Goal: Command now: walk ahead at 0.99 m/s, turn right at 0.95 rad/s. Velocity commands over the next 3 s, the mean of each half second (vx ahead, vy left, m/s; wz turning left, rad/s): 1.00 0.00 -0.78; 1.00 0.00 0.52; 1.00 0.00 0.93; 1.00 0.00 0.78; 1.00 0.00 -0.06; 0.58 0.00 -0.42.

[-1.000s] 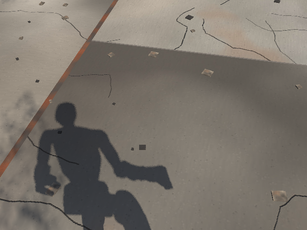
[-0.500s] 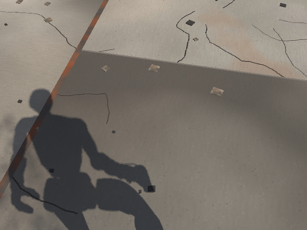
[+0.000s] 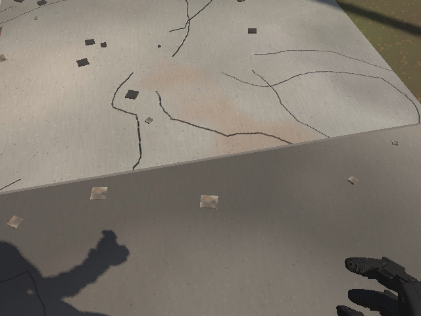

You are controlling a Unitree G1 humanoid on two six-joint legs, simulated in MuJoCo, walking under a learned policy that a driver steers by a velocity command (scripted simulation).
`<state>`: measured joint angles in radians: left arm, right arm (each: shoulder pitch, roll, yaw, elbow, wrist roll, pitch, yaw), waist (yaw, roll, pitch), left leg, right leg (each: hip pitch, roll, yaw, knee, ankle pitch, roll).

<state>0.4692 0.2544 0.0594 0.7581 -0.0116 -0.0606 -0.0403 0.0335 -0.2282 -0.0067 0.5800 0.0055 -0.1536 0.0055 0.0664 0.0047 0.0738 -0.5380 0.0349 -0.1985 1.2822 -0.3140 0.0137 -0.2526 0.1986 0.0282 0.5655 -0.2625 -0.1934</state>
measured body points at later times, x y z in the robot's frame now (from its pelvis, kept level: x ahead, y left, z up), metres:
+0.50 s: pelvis +0.41 +0.05 +0.01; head +0.42 +0.03 +0.46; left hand +0.72 +0.17 -0.04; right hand +0.26 -0.20 -0.11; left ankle +0.41 +0.19 -0.72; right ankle +0.43 -0.10 -0.65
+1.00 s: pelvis +0.79 -0.13 +0.01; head +0.80 -0.11 +0.45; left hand +0.81 +0.17 -0.12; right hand +0.97 -0.42 -0.05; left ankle +0.98 -0.02 -0.64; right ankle +0.65 -0.24 -0.72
